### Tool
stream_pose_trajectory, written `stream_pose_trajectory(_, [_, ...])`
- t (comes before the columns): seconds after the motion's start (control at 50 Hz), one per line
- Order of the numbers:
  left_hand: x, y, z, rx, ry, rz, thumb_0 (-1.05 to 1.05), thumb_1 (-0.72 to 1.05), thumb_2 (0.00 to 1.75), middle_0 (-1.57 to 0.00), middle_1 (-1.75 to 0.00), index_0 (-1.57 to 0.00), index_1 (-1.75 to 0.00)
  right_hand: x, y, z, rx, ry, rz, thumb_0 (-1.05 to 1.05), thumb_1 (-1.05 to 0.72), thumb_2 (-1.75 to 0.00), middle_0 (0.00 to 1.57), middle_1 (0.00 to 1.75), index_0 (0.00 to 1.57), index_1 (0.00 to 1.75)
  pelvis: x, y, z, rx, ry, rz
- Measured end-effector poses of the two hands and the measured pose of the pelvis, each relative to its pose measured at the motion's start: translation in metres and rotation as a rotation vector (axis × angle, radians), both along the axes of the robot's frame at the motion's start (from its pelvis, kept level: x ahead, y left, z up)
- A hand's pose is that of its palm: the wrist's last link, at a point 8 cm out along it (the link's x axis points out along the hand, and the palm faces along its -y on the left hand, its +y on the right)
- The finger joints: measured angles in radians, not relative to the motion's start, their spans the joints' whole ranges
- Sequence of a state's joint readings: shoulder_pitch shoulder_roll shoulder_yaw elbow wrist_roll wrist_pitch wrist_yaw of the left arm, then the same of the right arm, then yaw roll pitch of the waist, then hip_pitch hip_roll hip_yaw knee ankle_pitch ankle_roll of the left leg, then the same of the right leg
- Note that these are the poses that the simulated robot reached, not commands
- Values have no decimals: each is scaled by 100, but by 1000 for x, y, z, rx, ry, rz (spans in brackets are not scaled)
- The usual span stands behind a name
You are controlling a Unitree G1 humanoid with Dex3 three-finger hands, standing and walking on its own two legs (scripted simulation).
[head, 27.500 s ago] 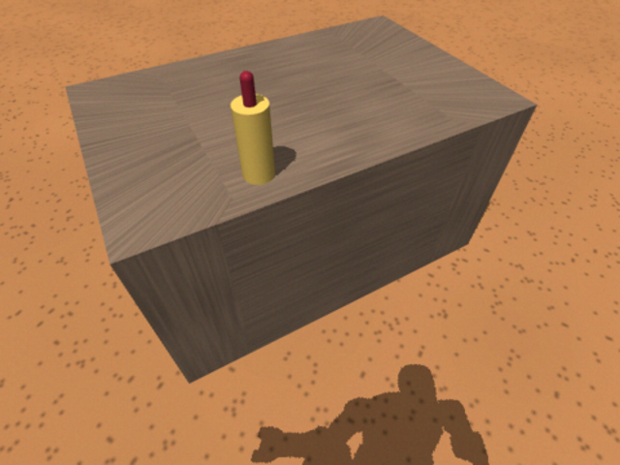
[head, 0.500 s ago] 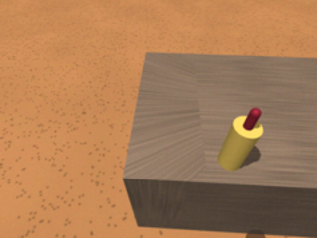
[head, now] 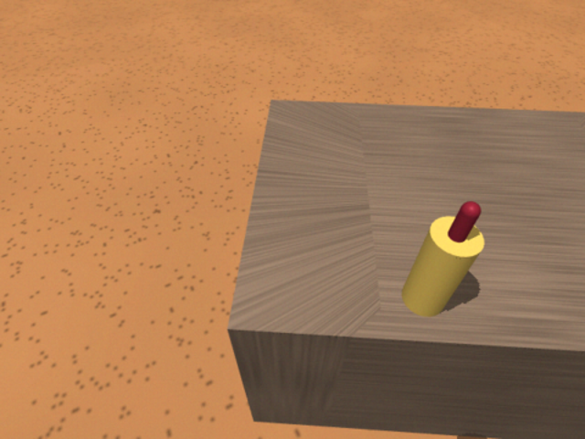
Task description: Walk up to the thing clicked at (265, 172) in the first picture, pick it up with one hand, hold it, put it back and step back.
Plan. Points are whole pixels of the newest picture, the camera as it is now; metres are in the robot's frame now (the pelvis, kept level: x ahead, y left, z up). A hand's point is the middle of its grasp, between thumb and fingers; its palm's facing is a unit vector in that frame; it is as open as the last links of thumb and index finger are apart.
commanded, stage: stand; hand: right
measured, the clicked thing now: (444, 258) +0.40 -0.22 -0.01
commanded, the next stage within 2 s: step back in 0.58 s
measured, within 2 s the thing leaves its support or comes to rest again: neither
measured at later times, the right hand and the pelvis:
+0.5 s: hand out of the picture +0.07 -0.25 -0.16, palm faces -0.04 +0.94 -0.35, open 7.4 cm; pelvis +0.00 +0.00 +0.00, yaw +0 degrees
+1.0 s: hand out of the picture +0.01 -0.24 -0.17, palm faces -0.06 +0.90 -0.44, open 7.4 cm; pelvis -0.06 +0.04 -0.04, yaw +2 degrees
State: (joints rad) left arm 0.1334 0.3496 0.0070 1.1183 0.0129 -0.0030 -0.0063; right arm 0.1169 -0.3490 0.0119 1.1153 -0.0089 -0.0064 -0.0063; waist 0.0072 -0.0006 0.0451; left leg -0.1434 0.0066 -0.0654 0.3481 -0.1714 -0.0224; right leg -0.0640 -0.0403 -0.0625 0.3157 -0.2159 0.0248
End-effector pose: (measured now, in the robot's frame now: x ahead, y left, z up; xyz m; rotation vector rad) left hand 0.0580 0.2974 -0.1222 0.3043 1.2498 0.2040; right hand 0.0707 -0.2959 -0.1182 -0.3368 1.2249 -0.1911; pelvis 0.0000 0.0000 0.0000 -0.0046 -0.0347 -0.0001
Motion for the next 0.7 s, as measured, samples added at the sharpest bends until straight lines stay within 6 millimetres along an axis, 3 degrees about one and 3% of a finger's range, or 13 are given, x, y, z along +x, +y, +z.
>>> stream_pose_trajectory(0.26, [-8, 0, 0, 3, 26, 3, 1, 91, 90, -20, -30, -21, -30, -9, -1, -3, 4, 31, -9, 1, -90, -90, 21, 30, 21, 30, 0, -1, 0, 1, 6, 1])
stream_pose_trajectory(0.58, [0, -1, 0, 0, 5, 1, 1, 91, 90, -20, -30, -21, -30, -1, 0, -1, 1, 14, 1, 1, -90, -90, 21, 30, 21, 30, 1, 0, 0, 0, 7, 3])
stream_pose_trajectory(0.7, [1, 10, -3, 21, -20, 29, 1, 91, 90, -20, -30, -21, -30, 2, -8, -6, -6, -5, -8, 1, -90, -90, 21, 30, 21, 30, -17, 2, -9, -7, 10, 9])
